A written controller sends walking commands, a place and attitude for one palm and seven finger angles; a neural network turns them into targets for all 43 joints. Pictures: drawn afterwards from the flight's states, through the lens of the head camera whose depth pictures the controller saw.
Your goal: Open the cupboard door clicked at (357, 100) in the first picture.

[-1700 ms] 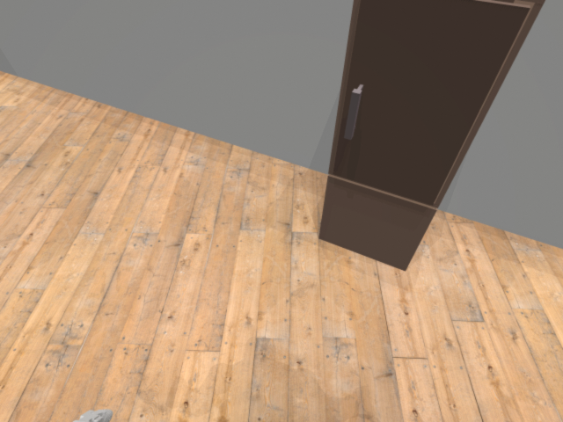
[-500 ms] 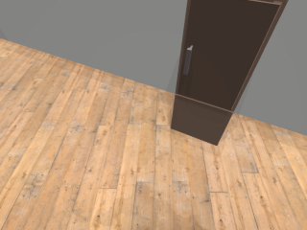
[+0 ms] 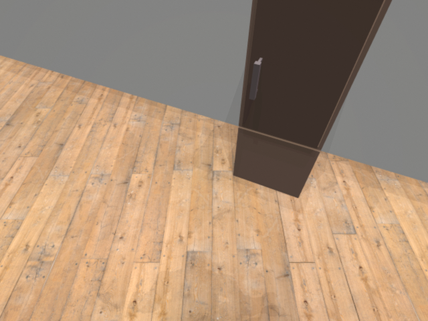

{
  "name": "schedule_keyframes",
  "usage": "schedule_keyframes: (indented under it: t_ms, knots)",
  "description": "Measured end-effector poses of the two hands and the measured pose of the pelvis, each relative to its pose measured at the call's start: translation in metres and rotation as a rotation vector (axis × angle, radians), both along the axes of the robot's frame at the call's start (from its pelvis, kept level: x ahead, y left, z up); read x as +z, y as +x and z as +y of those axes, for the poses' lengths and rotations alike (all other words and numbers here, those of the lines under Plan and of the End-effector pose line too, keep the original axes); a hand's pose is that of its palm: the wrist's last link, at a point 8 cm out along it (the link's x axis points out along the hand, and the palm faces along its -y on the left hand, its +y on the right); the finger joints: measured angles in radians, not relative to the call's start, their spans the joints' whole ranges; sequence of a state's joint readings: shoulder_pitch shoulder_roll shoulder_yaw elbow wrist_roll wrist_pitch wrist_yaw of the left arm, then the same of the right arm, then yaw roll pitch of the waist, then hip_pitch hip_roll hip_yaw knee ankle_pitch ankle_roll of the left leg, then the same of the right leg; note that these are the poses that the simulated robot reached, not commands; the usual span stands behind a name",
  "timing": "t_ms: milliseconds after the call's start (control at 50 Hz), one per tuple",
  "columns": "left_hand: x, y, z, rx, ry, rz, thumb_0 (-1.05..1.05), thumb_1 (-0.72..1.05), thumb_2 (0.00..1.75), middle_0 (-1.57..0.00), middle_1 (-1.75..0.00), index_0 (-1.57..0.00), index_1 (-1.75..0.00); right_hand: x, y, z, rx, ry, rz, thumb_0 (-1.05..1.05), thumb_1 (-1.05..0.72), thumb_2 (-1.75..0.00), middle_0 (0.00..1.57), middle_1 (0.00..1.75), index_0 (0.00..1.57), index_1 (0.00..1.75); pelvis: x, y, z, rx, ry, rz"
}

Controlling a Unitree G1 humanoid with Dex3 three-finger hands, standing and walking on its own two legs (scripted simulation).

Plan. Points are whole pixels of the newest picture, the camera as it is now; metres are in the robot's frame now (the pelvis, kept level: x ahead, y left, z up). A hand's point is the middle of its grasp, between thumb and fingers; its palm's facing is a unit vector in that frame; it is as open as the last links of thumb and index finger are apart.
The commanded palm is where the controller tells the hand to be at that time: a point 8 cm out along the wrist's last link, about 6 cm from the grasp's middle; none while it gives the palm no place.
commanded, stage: turn to face it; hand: left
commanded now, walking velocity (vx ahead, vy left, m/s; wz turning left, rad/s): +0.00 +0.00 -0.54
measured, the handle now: (256, 78) +0.96 -0.10 -0.07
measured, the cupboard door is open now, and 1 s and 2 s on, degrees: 0 0 0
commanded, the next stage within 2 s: take the last steps up to it in 0.60 s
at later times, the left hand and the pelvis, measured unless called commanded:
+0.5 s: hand out of the picture +0.04 +0.17 -0.17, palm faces -0.15 -0.96 -0.23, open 7.4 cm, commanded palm none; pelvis -0.03 -0.01 +0.00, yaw -11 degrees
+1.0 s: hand out of the picture +0.10 +0.20 -0.17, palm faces -0.36 -0.91 -0.18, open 7.4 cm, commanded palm none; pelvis -0.02 +0.04 +0.00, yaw -21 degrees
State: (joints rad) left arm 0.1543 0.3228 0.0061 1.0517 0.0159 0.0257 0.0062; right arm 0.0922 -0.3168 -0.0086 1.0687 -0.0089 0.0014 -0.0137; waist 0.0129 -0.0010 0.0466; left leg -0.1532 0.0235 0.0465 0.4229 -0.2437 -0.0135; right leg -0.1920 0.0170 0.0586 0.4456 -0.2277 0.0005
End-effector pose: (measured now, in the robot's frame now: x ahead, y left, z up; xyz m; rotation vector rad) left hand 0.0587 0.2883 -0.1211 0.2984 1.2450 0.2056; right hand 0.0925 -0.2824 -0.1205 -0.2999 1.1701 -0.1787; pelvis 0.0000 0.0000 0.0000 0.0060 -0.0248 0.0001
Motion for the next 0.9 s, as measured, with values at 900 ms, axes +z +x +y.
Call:
schedule_keyframes:
  t_ms: [900]
  knots:
    - [-0.019, 0.035, -0.017, -0.292, -0.147, 0.022, 0.01, 0.91, 0.90, -0.20, -0.30, -0.19, -0.30, -0.001, -0.189, 0.106, -0.437, 0.088, 0.062, 0.01, -0.91, -0.90, 0.20, 0.30, 0.20, 0.30, 0.004, -0.030, 0.046, -0.341, -0.032, 0.019]
